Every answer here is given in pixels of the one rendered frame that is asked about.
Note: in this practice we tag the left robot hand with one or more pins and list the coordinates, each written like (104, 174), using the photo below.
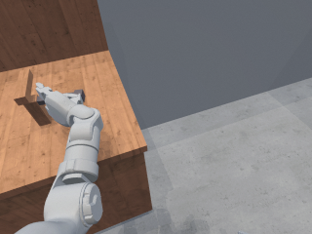
(57, 104)

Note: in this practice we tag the robot left upper arm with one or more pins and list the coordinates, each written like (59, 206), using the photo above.
(69, 209)

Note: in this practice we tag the left robot forearm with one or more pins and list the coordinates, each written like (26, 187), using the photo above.
(80, 163)

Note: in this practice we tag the tap lever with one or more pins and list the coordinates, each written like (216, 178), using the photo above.
(76, 92)

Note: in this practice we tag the counter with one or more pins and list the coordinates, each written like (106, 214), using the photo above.
(62, 45)

